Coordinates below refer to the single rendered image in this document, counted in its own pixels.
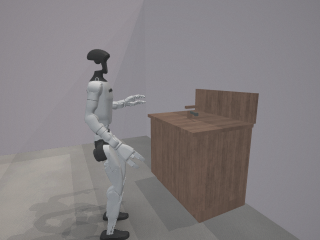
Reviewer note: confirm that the left robot forearm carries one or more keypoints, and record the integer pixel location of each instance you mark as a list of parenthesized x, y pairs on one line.
[(118, 104)]

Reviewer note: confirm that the robot right hand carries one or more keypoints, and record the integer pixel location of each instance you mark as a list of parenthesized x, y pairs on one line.
[(125, 151)]

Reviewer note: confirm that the counter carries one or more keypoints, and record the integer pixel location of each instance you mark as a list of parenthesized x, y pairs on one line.
[(203, 160)]

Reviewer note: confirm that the tap lever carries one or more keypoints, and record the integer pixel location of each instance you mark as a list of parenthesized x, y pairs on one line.
[(194, 113)]

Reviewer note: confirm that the right robot forearm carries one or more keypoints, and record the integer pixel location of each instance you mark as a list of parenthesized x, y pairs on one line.
[(98, 128)]

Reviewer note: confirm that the right robot upper arm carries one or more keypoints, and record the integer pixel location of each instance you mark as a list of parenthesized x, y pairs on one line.
[(94, 91)]

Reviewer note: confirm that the robot left hand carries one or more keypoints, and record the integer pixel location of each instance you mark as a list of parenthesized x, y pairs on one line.
[(130, 101)]

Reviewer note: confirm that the robot left thigh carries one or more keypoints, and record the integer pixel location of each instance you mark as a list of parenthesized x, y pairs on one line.
[(122, 162)]

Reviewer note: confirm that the robot right shin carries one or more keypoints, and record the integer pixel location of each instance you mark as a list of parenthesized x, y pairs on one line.
[(113, 207)]

